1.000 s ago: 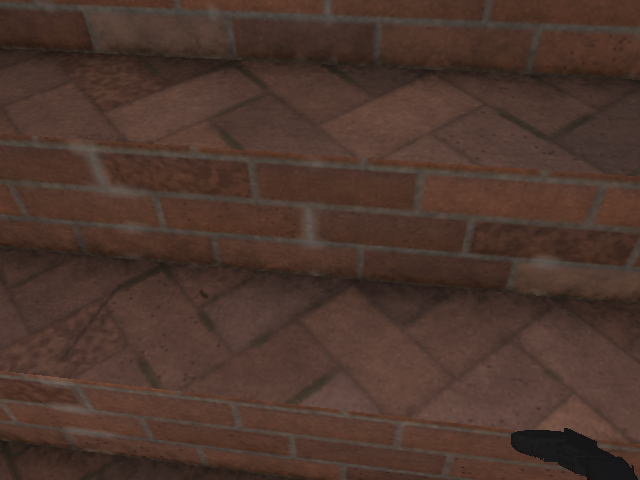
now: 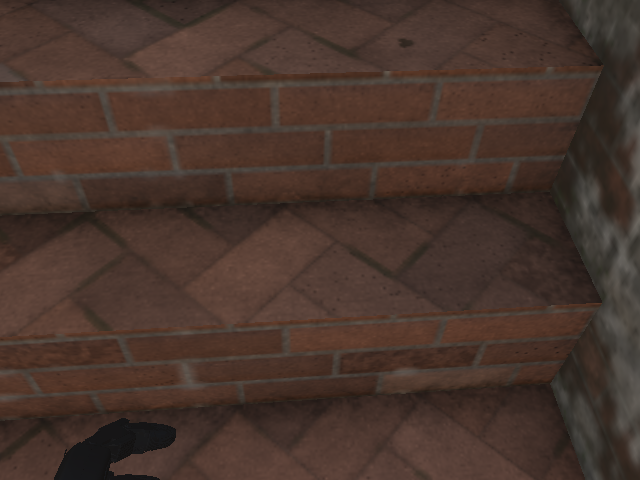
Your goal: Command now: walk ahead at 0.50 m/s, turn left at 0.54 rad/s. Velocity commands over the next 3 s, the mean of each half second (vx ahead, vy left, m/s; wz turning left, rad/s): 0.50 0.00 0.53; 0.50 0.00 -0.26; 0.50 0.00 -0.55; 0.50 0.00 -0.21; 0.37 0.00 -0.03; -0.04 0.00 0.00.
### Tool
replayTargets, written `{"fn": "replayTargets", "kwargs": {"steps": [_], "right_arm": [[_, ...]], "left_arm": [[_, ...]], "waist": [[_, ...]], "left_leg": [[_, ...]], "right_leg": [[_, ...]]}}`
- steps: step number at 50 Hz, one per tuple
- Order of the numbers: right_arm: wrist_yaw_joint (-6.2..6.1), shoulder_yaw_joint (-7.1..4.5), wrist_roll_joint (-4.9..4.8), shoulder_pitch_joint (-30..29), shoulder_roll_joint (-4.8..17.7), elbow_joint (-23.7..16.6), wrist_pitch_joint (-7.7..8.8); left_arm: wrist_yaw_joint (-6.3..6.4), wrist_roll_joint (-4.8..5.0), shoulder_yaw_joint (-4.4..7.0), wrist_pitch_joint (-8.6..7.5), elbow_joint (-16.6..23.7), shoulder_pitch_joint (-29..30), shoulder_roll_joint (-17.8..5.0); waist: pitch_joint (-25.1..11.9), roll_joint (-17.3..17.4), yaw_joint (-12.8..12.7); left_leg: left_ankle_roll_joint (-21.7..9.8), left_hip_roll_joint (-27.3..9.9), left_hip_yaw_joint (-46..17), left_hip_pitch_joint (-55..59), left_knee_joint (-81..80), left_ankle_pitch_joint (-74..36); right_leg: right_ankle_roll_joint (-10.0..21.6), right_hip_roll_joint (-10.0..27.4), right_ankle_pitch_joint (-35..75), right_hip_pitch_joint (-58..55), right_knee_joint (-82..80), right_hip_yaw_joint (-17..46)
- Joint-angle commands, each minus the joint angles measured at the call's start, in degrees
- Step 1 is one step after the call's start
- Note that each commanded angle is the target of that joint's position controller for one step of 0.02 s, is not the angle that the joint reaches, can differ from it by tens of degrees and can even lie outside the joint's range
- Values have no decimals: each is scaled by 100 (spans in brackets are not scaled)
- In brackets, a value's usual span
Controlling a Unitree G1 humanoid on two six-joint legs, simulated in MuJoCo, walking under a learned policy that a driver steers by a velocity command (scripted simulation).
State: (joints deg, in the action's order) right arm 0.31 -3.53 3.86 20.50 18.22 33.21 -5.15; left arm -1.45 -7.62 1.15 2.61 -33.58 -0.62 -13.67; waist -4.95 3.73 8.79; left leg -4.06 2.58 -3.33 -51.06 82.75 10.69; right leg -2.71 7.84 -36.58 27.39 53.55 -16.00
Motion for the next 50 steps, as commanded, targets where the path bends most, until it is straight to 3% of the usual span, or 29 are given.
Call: {"fn": "replayTargets", "kwargs": {"steps": [1,3,4,8,9,11,13,14,16,18,19,20,21,22,23,25,26,27,29,32,34,36,39,41,43,45,46,47,50], "right_arm": [[181,340,298,1784,-536,660,-100],[80,347,206,886,311,793,87],[-72,328,-369,10,65,-29,769],[-222,349,-593,-2131,-111,-461,1216],[-344,421,-714,-1993,-648,-324,998],[-368,596,-809,-929,-1109,-441,743],[-238,481,-594,-189,-1204,-578,633],[-82,526,-467,557,-1247,-668,755],[30,646,-605,680,-739,-997,621],[91,434,-607,-417,-109,-977,312],[-163,28,145,-2418,211,-1052,240],[-148,121,231,-3107,0,-1596,180],[-91,138,218,-3278,-97,-1763,89],[195,598,-431,-2159,-468,-1803,274],[140,277,-660,-1445,-26,-1238,310],[266,19,-339,686,154,-75,499],[305,131,-109,296,67,451,600],[222,129,99,494,404,588,668],[60,18,404,1588,400,1141,632],[-185,217,160,543,-93,1348,635],[-194,197,216,1810,-185,1712,940],[-421,162,195,2039,-117,1744,973],[-657,217,-105,374,32,1298,844],[-623,314,-265,-1197,4,917,816],[-546,45,-335,-819,965,1065,944],[-336,-195,-873,-198,774,809,1060],[-185,-110,-953,627,63,1162,1000],[-247,86,-911,-346,-622,319,1158],[54,625,-678,-1196,-1056,-674,1582]], "left_arm": [[-242,273,-289,174,222,719,-29],[-308,369,-490,322,217,-116,402],[-318,334,-383,-379,694,56,32],[-39,302,-65,-555,-228,-3066,-501],[14,650,8,-476,-631,-3287,-298],[-64,664,-231,-323,-413,-153,470],[29,332,-199,-245,-683,393,276],[229,449,71,-292,-901,201,-633],[439,1151,383,-410,-899,-385,-1548],[582,624,242,-448,-520,87,-1058],[673,199,500,-827,-678,-884,-1417],[659,187,556,-945,-752,-984,-1631],[686,286,541,-915,-808,-982,-1403],[691,723,527,-473,-403,-197,-1768],[601,747,444,-488,-321,-343,-1527],[358,925,340,-651,-239,-231,-1349],[285,951,147,-770,-62,-556,-679],[188,824,-29,-973,155,-23,79],[49,1068,-173,-1129,66,159,439],[-214,1200,-663,-781,956,921,1324],[-83,768,-568,-924,1123,1826,746],[-96,772,-600,-855,1397,1957,669],[-220,575,-763,-504,1447,1623,804],[-228,457,-615,-426,1167,1319,374],[-64,533,-255,-376,926,586,-324],[-68,296,-43,-173,-156,-510,-687],[-112,408,-84,-93,-441,218,-400],[-20,464,-281,-85,-456,877,95],[138,332,48,-286,-1655,-161,-376]], "waist": [[-186,457,463],[-941,1616,-625],[-232,428,-662],[-939,410,-2720],[-438,-1318,-2637],[1654,-1924,-338],[814,-977,510],[338,-1617,790],[-629,-2105,536],[-67,-764,77],[668,-271,-638],[1006,-141,-599],[857,11,-571],[-376,-188,1],[-1013,-574,-70],[-959,195,553],[68,1408,-255],[147,1819,-368],[-1183,516,-26],[90,825,-561],[-239,230,446],[-1200,361,360],[-853,-193,-797],[-774,33,-1375],[-1057,1053,-1680],[-890,105,-1275],[-427,-2161,-850],[695,-2635,-556],[907,-1363,-251]], "left_leg": [[-592,-346,-610,-457,-2434,-994],[-873,526,-615,160,-2881,-1034],[85,80,-492,1386,-3779,-2024],[650,521,-1236,-1156,-1404,-2700],[524,994,-478,-2864,1387,1204],[109,1133,-150,-2047,3206,2173],[106,1098,-258,-1836,4476,2075],[283,378,-321,-2370,5032,2353],[707,-1586,-1163,-4230,5013,2359],[1369,-1279,-313,-4563,4797,2538],[614,-770,150,-3456,4296,2694],[246,-1348,296,-2943,2095,2570],[-26,-1189,743,-2023,1007,2616],[344,-1503,527,773,-1480,653],[151,-1108,376,3040,-2566,-114],[-435,-508,748,4816,-6500,-1988],[-993,-1106,50,6165,-7458,-3226],[-844,-1548,127,6772,-5163,-7811],[-1128,-2582,-821,8150,-4457,-6469],[-846,-3140,-965,6435,-6175,-1751],[-870,-2289,-1200,8365,-5333,-5591],[-969,-2418,-1522,9323,-5348,-6364],[-776,-2335,-890,6996,-6692,-4875],[-479,-1830,448,4399,-6937,-8740],[-440,-1763,303,5857,-5319,-11974],[821,-666,191,3399,-1470,-6878],[1237,131,276,-22,2809,1974],[545,563,-455,-1729,5035,3164],[198,309,207,-4252,5040,4228]], "right_leg": [[644,34,1687,167,2345,667],[841,-1104,1193,1846,5688,1235],[562,-989,453,508,4611,782],[867,-727,1890,-2727,224,1639],[1183,79,3891,-4125,-2134,2307],[585,-68,4997,-1326,-5030,973],[487,-86,6117,-1413,-3301,611],[904,761,7737,-2203,-2702,904],[1729,3311,4416,-4404,-3735,3023],[1579,2290,4692,-5231,-3640,2461],[1331,1849,5350,-4025,-4298,1577],[929,1824,4604,-3870,-4286,1220],[799,1496,5850,-3658,-4010,742],[644,1198,6959,-2871,-3089,496],[978,1173,7295,-1885,-2163,930],[852,453,7915,-2197,772,727],[570,-781,1409,553,3470,930],[667,-1281,298,2153,5930,1687],[515,-1531,339,4949,8735,2471],[533,-998,-329,6849,10704,2456],[207,-1294,-179,6946,9482,1790],[109,-1034,-427,6286,8216,2064],[139,-679,204,3547,4338,1716],[126,-1184,1471,-359,1075,1027],[487,-1104,2231,-880,-1507,1522],[1220,-437,4286,-3544,-4648,2127],[1763,383,5421,-4323,-3837,2730],[1498,326,6958,-3074,-3966,1859],[915,541,9778,-4096,-3027,1021]]}}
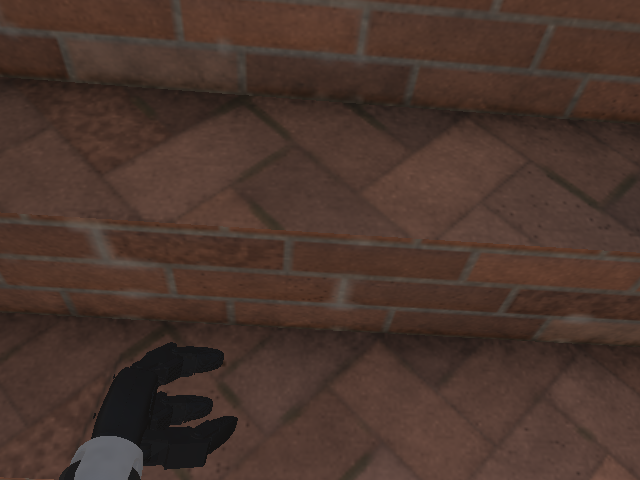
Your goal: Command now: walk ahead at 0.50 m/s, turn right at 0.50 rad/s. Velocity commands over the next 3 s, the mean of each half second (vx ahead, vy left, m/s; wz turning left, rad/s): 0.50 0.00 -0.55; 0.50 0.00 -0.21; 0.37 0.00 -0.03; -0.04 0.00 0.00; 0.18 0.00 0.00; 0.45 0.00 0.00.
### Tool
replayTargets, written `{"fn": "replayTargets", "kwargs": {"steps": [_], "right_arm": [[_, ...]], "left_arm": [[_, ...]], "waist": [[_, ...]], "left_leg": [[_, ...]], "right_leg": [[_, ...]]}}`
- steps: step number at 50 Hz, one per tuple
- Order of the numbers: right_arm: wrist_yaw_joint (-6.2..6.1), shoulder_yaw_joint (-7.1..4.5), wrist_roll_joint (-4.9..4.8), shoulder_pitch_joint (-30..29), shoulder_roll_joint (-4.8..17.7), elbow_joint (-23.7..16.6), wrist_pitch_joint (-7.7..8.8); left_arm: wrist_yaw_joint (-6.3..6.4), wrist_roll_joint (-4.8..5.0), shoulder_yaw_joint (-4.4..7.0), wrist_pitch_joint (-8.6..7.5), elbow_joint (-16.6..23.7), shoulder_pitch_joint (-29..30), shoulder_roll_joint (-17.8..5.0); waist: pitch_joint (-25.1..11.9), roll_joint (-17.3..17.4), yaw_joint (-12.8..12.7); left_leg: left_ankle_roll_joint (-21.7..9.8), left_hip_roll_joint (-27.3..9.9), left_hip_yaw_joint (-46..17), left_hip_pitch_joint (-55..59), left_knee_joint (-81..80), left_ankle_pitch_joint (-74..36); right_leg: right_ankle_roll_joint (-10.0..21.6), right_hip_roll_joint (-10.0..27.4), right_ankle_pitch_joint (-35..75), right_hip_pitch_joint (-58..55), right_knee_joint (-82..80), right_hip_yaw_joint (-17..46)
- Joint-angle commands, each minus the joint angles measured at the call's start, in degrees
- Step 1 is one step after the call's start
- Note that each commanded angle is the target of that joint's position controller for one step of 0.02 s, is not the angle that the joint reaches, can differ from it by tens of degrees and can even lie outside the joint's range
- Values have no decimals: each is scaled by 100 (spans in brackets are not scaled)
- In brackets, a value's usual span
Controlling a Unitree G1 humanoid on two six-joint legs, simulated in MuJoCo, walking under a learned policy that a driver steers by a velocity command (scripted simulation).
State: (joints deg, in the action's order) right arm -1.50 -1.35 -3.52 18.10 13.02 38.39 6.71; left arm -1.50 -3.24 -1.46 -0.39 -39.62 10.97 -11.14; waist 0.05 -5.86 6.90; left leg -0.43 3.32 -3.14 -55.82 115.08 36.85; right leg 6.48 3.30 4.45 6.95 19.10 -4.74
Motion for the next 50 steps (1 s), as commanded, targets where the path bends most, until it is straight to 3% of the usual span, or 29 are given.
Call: {"fn": "replayTargets", "kwargs": {"steps": [1,2,3,4,5,6,7,8,9,10,11,12,13,15,19,20,21,22,24,25,26,27,28,29,30,32,35,40,50], "right_arm": [[310,427,90,-322,-263,-1199,372],[301,417,150,322,-67,-1194,300],[266,352,386,916,183,-793,107],[242,210,656,1778,483,-592,-74],[175,-93,644,1830,1055,-423,-141],[101,-190,853,2252,1369,-254,-255],[104,-166,945,1970,1298,-39,-237],[19,-177,1008,1703,1457,193,-268],[-88,-177,1220,1180,1677,105,-407],[-156,-20,937,560,1428,-22,-399],[-187,29,763,274,943,110,-403],[-215,113,679,-267,523,206,-395],[-274,207,671,-790,205,117,-364],[-331,280,686,-1692,231,-150,-241],[-284,326,618,-3372,272,-805,-166],[-312,425,533,-3352,38,-866,-247],[-281,596,411,-3059,-484,-803,-356],[-276,660,167,-2444,-849,-1024,-331],[-170,886,85,-1590,-1423,-1566,-164],[-63,1004,191,-2214,-1814,-1761,-57],[236,1163,295,-1579,-2006,-1509,159],[367,1094,476,-1515,-1827,-1289,291],[398,1052,313,-1231,-1339,-1176,235],[239,802,179,-2253,-483,-1048,110],[77,632,88,-2992,-150,-956,-33],[-146,521,267,-2771,-143,-548,-299],[-93,533,426,-3027,-575,-206,-446],[74,563,473,-2415,-1015,107,-452],[-144,519,384,-1717,-701,171,-421]], "left_arm": [[303,-97,501,47,-655,-336,-1188],[267,48,534,165,-169,825,-1479],[299,144,600,172,158,1049,-1547],[289,281,763,178,247,737,-2049],[209,263,749,-31,11,133,-1754],[91,393,680,-37,-102,182,-1884],[88,612,648,-3,-250,-546,-1518],[2,650,488,10,-403,-1616,-874],[-198,523,375,6,-338,-1057,-900],[-377,418,417,-5,-70,-747,-928],[-473,406,313,-38,235,-313,-652],[-529,315,140,22,441,-479,-266],[-475,248,125,91,290,-1089,-395],[-358,221,235,184,-224,-2684,-792],[79,-62,240,312,-573,-4355,-762],[61,-101,237,306,-838,-4529,-642],[4,-196,113,216,-1052,-4315,-89],[-38,-140,-119,177,-910,-3444,302],[-18,140,-270,170,-1025,-3129,491],[-63,71,-250,163,-925,-3366,217],[-90,-119,48,-47,-956,-3891,-215],[-88,-56,218,-106,-1070,-4280,-564],[130,-127,503,-251,-666,-3608,-1758],[245,-373,356,-472,-607,-3062,-1181],[299,-420,249,-649,-721,-3190,-919],[355,-89,180,-631,-738,-3195,-835],[368,187,159,-274,-1188,-4017,-584],[321,-63,26,-157,-1475,-4296,2],[373,52,287,-348,-1351,-3215,-470]], "waist": [[19,53,502],[-582,185,1053],[-1355,572,972],[-2404,75,1370],[-2784,-3,1235],[-3189,-145,1502],[-2946,343,973],[-2987,2433,247],[-3404,3629,135],[-2905,3026,-187],[-2009,2134,-422],[-1114,1768,-874],[-850,1645,-1191],[-776,1300,-1871],[227,661,-2385],[353,0,-2306],[74,-1423,-1989],[99,-1719,-1192],[122,-189,-353],[-181,861,-518],[110,856,-379],[-205,780,-456],[-760,121,-220],[-742,1129,-792],[-370,1418,-1182],[-611,723,-1225],[-344,153,-1451],[-145,-582,-1324],[-397,-198,-942]], "left_leg": [[69,-212,361,-2979,824,1036],[282,-516,526,-1660,-754,232],[447,-391,827,366,-1486,-1091],[442,290,1670,3226,-2323,-432],[227,515,1923,4311,-2140,-573],[-98,332,1299,4206,-2820,-281],[-607,344,204,4140,-4312,212],[-1396,-711,-3003,4764,-6485,2192],[-1620,-897,-5185,3775,-9066,4568],[-1399,-1176,-5383,3074,-9363,4908],[-961,-1124,-4115,2090,-8895,4251],[-618,-943,-2731,1003,-7707,3328],[-348,-796,-1751,86,-6984,2572],[-34,-810,-20,-942,-6564,1673],[404,-870,978,-2378,-5294,616],[446,-665,1565,-2367,-4174,289],[209,-537,1978,-2128,-903,-206],[221,-485,1326,-1981,1492,-273],[125,-594,420,-2591,3507,-874],[87,-590,-90,-3291,3658,-1221],[-79,-612,114,-3218,3400,-2928],[-5,-807,597,-3805,3818,-3010],[97,-1155,-103,-4422,3206,-3216],[226,-1017,-344,-4151,2960,-4298],[319,-967,-664,-4281,2493,-4538],[382,-724,-426,-3743,1904,-4395],[195,-706,361,-3087,1125,-4436],[-55,-458,249,-2514,669,-4640],[14,-926,109,-1890,829,-3244]], "right_leg": [[-25,986,4773,-1319,114,-459],[22,619,3392,-54,-235,-716],[205,490,2776,769,-683,-757],[711,637,5577,1086,-810,-378],[1018,939,8950,847,-180,-114],[1055,1425,9770,-277,790,0],[905,1277,9438,-297,2082,489],[713,513,3803,1411,3781,1045],[360,-839,14,1326,6472,1147],[131,-1047,-902,2025,8327,1463],[72,-1046,-1668,2431,8599,1150],[-1,-896,-2078,2690,8380,970],[-24,-789,-2388,2409,8062,868],[-127,-982,-1162,1306,7894,-210],[500,-215,-387,418,3699,-133],[627,-195,421,310,1852,-636],[690,164,1788,790,1301,-541],[456,411,2582,1314,521,-509],[110,611,1260,1152,134,521],[-589,305,175,863,1337,912],[-741,704,-1148,1739,829,2037],[-696,828,-1235,1074,682,2625],[346,2033,-4055,375,-540,5388],[490,2212,-5337,922,-1163,6814],[585,2411,-5686,803,-1334,7255],[432,1876,-5482,223,-818,6084],[-48,1209,-4441,105,-352,3914],[96,1007,-3219,504,-83,2702],[736,1630,-2942,1012,-477,2288]]}}
Over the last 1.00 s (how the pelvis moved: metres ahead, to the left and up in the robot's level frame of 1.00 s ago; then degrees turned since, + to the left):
0.02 0.19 -0.12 4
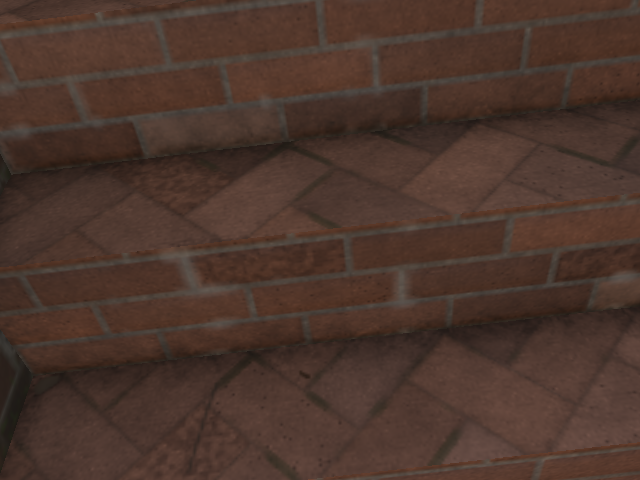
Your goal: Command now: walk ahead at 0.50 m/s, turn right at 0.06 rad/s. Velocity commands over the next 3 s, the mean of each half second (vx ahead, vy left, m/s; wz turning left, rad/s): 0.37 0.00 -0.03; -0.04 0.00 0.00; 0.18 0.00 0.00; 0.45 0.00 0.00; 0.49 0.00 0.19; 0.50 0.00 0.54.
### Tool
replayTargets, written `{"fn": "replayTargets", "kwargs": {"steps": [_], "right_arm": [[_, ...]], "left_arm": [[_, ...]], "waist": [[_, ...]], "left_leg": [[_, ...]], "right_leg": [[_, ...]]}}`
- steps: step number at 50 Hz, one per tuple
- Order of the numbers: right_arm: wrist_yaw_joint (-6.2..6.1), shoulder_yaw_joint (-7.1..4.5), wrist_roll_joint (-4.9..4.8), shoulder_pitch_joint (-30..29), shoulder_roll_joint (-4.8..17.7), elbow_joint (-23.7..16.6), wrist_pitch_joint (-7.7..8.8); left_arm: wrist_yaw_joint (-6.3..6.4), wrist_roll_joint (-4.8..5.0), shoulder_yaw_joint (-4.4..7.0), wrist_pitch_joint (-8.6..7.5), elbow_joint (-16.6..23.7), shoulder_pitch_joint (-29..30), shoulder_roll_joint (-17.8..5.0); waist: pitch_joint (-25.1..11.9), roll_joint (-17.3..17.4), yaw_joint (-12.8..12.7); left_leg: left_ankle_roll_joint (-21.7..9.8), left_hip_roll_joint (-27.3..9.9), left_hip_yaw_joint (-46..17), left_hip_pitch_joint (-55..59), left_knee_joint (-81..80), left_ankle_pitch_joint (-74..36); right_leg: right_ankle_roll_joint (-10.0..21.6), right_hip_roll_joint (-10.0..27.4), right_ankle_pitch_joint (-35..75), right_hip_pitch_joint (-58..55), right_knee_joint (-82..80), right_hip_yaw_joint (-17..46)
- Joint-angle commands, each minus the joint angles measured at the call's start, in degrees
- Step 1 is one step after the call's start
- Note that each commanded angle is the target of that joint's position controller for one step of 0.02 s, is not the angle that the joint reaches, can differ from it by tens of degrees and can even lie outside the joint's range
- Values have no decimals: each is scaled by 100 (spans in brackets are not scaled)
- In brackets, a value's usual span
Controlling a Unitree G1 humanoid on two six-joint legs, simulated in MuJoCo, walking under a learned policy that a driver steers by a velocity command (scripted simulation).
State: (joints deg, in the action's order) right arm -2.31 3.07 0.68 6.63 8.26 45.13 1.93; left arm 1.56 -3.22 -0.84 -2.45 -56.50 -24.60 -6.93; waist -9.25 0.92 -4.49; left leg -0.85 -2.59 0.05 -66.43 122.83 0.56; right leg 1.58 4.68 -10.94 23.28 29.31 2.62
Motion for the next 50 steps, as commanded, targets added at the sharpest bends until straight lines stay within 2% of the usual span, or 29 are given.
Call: {"fn": "replayTargets", "kwargs": {"steps": [1,5,7,8,10,11,12,13,14,16,18,19,20,23,31,33,36,38,39,40,41,42,43,44,45,46,47,48,50], "right_arm": [[-103,99,-46,-560,-261,-485,36],[44,65,-20,-35,95,-113,-33],[69,-103,-172,742,370,298,-153],[129,-239,-131,1439,473,674,-176],[163,-369,-93,2120,439,1199,-145],[125,-342,165,2680,699,1593,-52],[238,-488,421,2545,1112,1316,-101],[294,-767,120,2219,1603,1101,-339],[86,-615,-202,928,1264,447,72],[-99,-640,-183,258,1258,408,329],[-166,-508,-19,755,673,578,539],[-212,-493,147,1200,463,1004,223],[-251,-461,226,1284,324,866,99],[-266,-509,79,1253,492,683,-57],[-309,-639,33,768,766,198,-471],[-293,-725,86,794,1008,109,-578],[-179,-763,207,1118,1033,322,-663],[-143,-830,-18,1422,1063,421,-593],[-101,-770,158,1540,546,281,-542],[236,-647,355,1377,255,-302,-316],[516,-640,192,929,527,-426,-163],[489,-583,95,7,474,-764,-46],[451,-577,148,116,460,-610,-5],[99,-612,-211,701,36,-278,-10],[-88,-591,-149,828,243,-622,-104],[-165,-626,-10,819,407,-626,-200],[185,-676,60,436,872,-1008,-233],[72,-646,121,767,570,-888,-319],[-10,-572,62,794,629,-1083,-445]], "left_arm": [[117,81,259,-140,395,413,-932],[13,465,353,-199,696,1929,-1525],[-110,636,280,-112,700,2257,-1369],[-147,621,160,-61,711,2224,-1097],[-162,604,-207,-71,914,2069,437],[-351,536,-272,-276,775,1259,1155],[-503,440,-166,-319,-29,-570,1124],[-502,383,-26,-212,227,-653,437],[-285,-160,85,-82,1472,1592,109],[-28,-343,224,241,2131,2969,-517],[13,-106,307,452,2097,2730,-443],[75,427,18,345,1767,2054,142],[24,483,41,293,1705,1786,63],[-195,317,35,316,1566,1798,69],[-196,244,-70,564,1551,2088,213],[-115,404,-83,536,1510,2232,292],[-169,423,159,378,1205,1243,-332],[-93,374,299,368,1244,1009,-585],[-50,398,438,357,1221,1211,-915],[-204,-172,611,512,1188,1273,-1606],[-183,-210,710,499,1214,1184,-1566],[-79,-193,761,360,1476,1307,-1648],[-9,-117,700,260,1497,1602,-1566],[232,199,334,105,1551,1627,-536],[303,187,373,30,1463,1745,-818],[337,250,364,2,1511,1736,-807],[153,320,211,137,1996,2337,-686],[342,201,254,9,1851,1989,-777],[425,168,318,-98,1694,1513,-961]], "waist": [[550,-899,218],[-209,-912,867],[-44,-1527,1025],[160,-1003,1258],[796,182,1146],[876,1085,526],[140,1141,-8],[155,777,-52],[937,537,-118],[1648,523,82],[1537,476,180],[1058,1194,128],[681,1089,141],[356,363,214],[630,319,495],[760,862,647],[754,633,363],[864,761,345],[598,-124,761],[-636,-2164,893],[-397,-1798,246],[-112,-2122,-243],[-293,-1915,-20],[275,18,274],[605,-144,694],[584,-461,625],[-505,-1713,409],[512,-325,683],[776,-1010,536]], "left_leg": [[39,-477,-209,-656,-214,539],[-133,-526,991,3531,-4337,802],[-292,-327,1285,4501,-6170,1090],[-534,-213,1263,5042,-7816,1023],[-580,-396,161,6107,-9821,-199],[104,-1174,-1002,6155,-8318,-7004],[-86,-1859,-1718,6248,-8351,-8479],[-758,-1969,-2109,6422,-9163,-4881],[-1187,-2426,-3496,5546,-10222,-745],[-1247,-2228,-2736,5461,-10524,1956],[-1177,-2034,-2079,5104,-10491,608],[-1062,-1794,-1431,5448,-10116,-1174],[-924,-1591,-842,5754,-9913,-2250],[-909,-1152,-16,6303,-9829,-3588],[-1071,-1273,179,6167,-10575,-2479],[-1136,-1345,163,5721,-11023,-1154],[-646,-1268,29,6480,-10496,-1288],[-468,-1012,82,6443,-10030,-374],[-326,-487,292,5473,-9905,1051],[-28,285,646,5013,-8849,2198],[37,745,526,3675,-8227,2574],[150,733,-36,2931,-5659,3206],[117,724,-724,2652,-3316,3185],[249,132,-863,3581,-3695,2409],[287,402,-443,3346,-3726,2060],[258,433,-382,3257,-3616,1820],[396,513,-790,2656,-3388,2753],[307,323,-757,3337,-3939,1746],[242,207,-422,3080,-6205,2504]], "right_leg": [[1193,1519,-1464,-575,-1548,1530],[963,1159,-1293,1219,-2248,265],[1031,1041,-1507,860,-1580,71],[951,973,-1300,679,-521,24],[509,-41,-896,2072,4159,-499],[98,-826,-1057,3403,7865,770],[-231,-1278,-1068,3613,9876,1652],[-519,-1099,-766,4120,9902,1296],[-232,-708,-465,5031,10089,671],[-62,-244,-252,5752,9148,1050],[162,-217,123,4904,8939,894],[-230,-68,562,4644,8624,1563],[-331,-152,605,4396,8620,1328],[-554,-13,441,3896,7413,702],[-753,685,69,2160,4307,-279],[-672,439,130,1130,2794,-660],[-265,229,1071,206,29,-374],[-128,173,1275,-305,-1109,-234],[-190,356,3335,-1527,-423,-22],[738,144,2869,-2090,-295,-291],[1401,879,1489,-2117,-778,911],[1878,1425,1565,-1379,-1101,1584],[1891,1417,1907,-776,-1078,1439],[1648,1702,4152,-416,-869,481],[1447,1285,3307,-246,-588,555],[1342,1191,2453,-272,-664,477],[1394,1250,33,-586,-1259,1433],[1238,1158,-126,-291,-839,716],[1002,861,-1184,-777,-1007,797]]}}
Over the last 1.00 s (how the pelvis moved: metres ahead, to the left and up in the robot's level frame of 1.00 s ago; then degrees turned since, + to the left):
-0.09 0.12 -0.04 -16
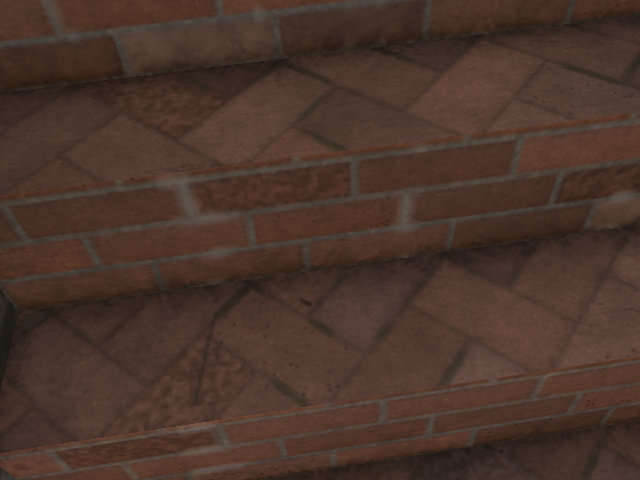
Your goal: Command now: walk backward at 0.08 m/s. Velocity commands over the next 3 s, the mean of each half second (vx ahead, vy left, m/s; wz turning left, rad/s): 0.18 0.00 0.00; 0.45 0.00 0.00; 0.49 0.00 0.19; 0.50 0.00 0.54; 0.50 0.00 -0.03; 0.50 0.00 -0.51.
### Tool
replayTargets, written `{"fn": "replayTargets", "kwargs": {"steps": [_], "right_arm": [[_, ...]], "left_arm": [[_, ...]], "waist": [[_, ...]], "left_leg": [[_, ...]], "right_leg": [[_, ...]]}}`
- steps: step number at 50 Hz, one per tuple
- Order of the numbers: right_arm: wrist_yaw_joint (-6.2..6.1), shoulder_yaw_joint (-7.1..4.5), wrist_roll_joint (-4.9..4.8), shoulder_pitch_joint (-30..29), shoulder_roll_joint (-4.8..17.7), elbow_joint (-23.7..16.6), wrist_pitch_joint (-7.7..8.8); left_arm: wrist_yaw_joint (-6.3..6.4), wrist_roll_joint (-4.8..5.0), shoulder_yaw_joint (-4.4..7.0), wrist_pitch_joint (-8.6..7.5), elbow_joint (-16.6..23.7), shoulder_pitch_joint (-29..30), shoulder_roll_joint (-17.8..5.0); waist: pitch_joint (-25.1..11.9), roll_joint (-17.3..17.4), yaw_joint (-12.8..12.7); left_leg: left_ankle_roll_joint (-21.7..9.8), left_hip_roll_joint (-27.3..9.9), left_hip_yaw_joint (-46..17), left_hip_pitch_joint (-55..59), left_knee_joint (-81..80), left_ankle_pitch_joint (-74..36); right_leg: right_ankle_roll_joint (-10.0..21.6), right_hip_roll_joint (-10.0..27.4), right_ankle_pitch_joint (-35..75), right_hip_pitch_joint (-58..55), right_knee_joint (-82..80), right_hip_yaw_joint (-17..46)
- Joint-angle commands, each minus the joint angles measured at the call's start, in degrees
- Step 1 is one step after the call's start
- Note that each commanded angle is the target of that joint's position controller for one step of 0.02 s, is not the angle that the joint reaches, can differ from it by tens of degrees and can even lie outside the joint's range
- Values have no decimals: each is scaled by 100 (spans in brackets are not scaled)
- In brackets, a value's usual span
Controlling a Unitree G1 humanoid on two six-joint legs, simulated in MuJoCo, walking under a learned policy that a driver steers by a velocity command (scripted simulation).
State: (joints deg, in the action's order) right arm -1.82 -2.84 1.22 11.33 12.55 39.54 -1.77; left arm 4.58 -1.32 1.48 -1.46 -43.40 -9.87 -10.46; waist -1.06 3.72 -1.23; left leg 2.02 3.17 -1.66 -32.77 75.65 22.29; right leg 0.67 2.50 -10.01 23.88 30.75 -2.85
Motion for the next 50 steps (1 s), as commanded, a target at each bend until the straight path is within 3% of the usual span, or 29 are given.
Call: {"fn": "replayTargets", "kwargs": {"steps": [1,3,4,5,6,7,8,10,11,12,16,18,22,24,25,26,28,29,30,31,32,33,36,38,41,42,44,47,50], "right_arm": [[-93,18,8,641,230,-383,-137],[-228,8,-59,1194,272,-131,-292],[-269,20,-51,1230,218,8,-312],[48,423,270,539,-722,242,-207],[75,275,431,593,-54,-211,-76],[37,8,259,386,752,-227,21],[-20,-4,35,273,801,-237,52],[-91,22,105,723,778,-177,-40],[-60,15,162,828,567,-75,36],[-80,38,183,1001,451,24,97],[-107,-15,-4,1612,390,371,268],[-145,-78,-115,1591,444,538,313],[-207,-95,-83,387,526,280,281],[-109,-126,-91,-58,873,240,433],[-54,-73,-83,-110,774,257,477],[-47,-5,-114,-429,609,233,444],[126,158,-173,-6,195,287,491],[262,257,-76,-230,-26,153,626],[469,442,-129,-243,-594,49,788],[566,377,-297,988,-632,499,890],[554,447,-335,199,-702,14,880],[480,527,-321,-606,-529,-332,831],[345,675,-142,-652,-674,-204,816],[389,811,-257,-609,-986,-111,817],[290,967,-348,-1181,-1124,-146,753],[252,951,-250,-1634,-997,-271,709],[141,1091,-324,-2573,-1005,-436,520],[98,1320,-359,-2812,-1428,-492,442],[369,1343,-324,-3450,-1196,-807,560]], "left_arm": [[157,28,131,-133,402,119,-574],[64,48,243,127,262,-212,-701],[-1,22,279,237,220,-342,-630],[-84,457,-121,262,234,9,706],[-78,524,-55,276,147,-678,447],[-43,555,217,252,-27,-862,-343],[-81,569,296,199,31,-701,-574],[-110,457,142,35,155,-72,-418],[-259,455,202,-34,114,31,-691],[-388,440,180,-73,168,243,-463],[-423,509,59,-40,226,-107,-107],[-426,319,-38,-43,321,-181,-94],[-387,250,-171,61,384,-273,-203],[-267,441,-30,177,302,-622,-343],[-265,480,38,208,276,-922,-465],[-304,320,52,185,92,-1251,-321],[-411,242,261,90,-293,-1730,-576],[-503,24,253,34,-618,-2578,-639],[-601,58,175,41,-743,-3078,-687],[-470,62,296,-40,-389,-3238,-1262],[-453,-38,298,-34,-351,-2174,-1341],[-448,12,143,0,-369,-1325,-1022],[-453,-208,-147,-269,-805,-1310,-52],[-407,-218,-239,-355,-1175,-1766,148],[-471,-206,-295,-317,-1366,-1638,22],[-544,-128,-384,-370,-1357,-1402,121],[-404,56,-535,-418,-1655,-1934,261],[-199,88,-411,-135,-2316,-2986,-237],[-25,235,-418,82,-2585,-3166,-352]], "waist": [[-149,-1472,278],[-104,-1666,332],[-95,-1044,261],[-582,263,-138],[-702,1712,-49],[-308,1619,-16],[359,1285,-123],[654,275,189],[602,-528,288],[463,-617,333],[323,85,297],[210,108,211],[84,592,-133],[265,1088,-398],[366,1036,-502],[607,852,-663],[498,-177,-548],[-13,-631,-745],[-394,-1631,-508],[-1583,-2175,-382],[-794,-1735,24],[173,-1242,146],[159,-768,188],[269,-705,173],[657,-731,204],[768,-774,185],[819,-1291,-185],[89,-1218,-328],[-563,-1011,-39]], "left_leg": [[-217,-356,-28,481,-2603,358],[-410,-67,703,1437,-4739,102],[-541,-128,743,1829,-5518,-893],[-567,-511,-243,2351,-4930,-1044],[-1800,-2015,-2671,918,-6020,928],[-2494,-2551,-3845,528,-6600,3077],[-2380,-2480,-3653,845,-6535,3021],[-2070,-2048,-2796,1640,-6062,1981],[-1853,-1777,-2450,2071,-5827,1751],[-1730,-1799,-2318,2281,-5588,1226],[-1813,-1965,-1897,2741,-5845,1048],[-1930,-2004,-1704,2745,-6062,1138],[-1665,-1390,-183,461,-6906,179],[-1814,-1782,-399,673,-7322,384],[-1765,-1747,-394,948,-7087,436],[-1768,-1873,-443,1288,-6690,202],[-1637,-1204,166,1450,-4329,-903],[-1394,-943,343,-178,-2233,-775],[-987,-140,-71,-1806,567,30],[-627,228,-1403,-2615,1935,-94],[-410,21,-1524,-3529,3661,-654],[-298,-121,-1076,-4139,4339,-1338],[-593,-102,-1161,-4883,6147,-2633],[-866,48,-1298,-5655,6978,-3043],[-1004,161,-992,-6193,6843,-3346],[-971,192,-550,-5513,6152,-3713],[-784,171,549,-4557,4943,-3505],[-742,-390,1196,-4917,4567,-2283],[-1137,-75,2028,-2254,1349,-286]], "right_leg": [[955,908,-1281,-588,-1051,1125],[841,499,-1217,-492,-398,1018],[711,243,-2117,-267,544,870],[241,253,-2338,758,2006,490],[-228,190,-2020,567,3930,754],[-496,-95,-1668,1321,6250,757],[-644,-109,-1741,2444,7109,943],[-671,-205,-1302,3534,7252,780],[-633,-102,-745,3607,6254,775],[-594,-68,-124,3571,6266,839],[-456,-18,180,4038,6560,999],[-500,155,192,4065,6104,755],[-388,78,208,607,3812,-449],[-97,209,-101,-121,2535,-367],[76,213,-263,-272,1936,-406],[361,277,52,-235,1000,-438],[418,-121,133,-1138,-791,-614],[352,217,467,-2712,-310,123],[286,1022,520,-3156,-168,2128],[1127,2024,-2690,-3832,-1739,4607],[1215,2200,-4533,-2754,-2217,5482],[946,1991,-3551,-1850,-1779,4047],[317,1478,-2210,-1058,-1076,2676],[91,1408,-1432,-1034,-927,2162],[-323,1233,-512,-312,-1235,1000],[-292,997,-191,646,-1442,502],[-44,761,107,1625,-2372,204],[435,1128,1075,-958,-2930,586],[244,958,6775,-1436,-2616,-514]]}}
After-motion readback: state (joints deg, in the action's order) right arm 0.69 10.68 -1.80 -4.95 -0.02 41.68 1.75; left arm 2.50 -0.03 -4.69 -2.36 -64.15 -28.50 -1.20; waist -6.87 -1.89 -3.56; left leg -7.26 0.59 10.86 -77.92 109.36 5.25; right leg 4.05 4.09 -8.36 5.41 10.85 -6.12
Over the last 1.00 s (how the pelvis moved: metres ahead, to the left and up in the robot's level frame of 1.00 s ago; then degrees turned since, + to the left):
-0.03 0.05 -0.01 -1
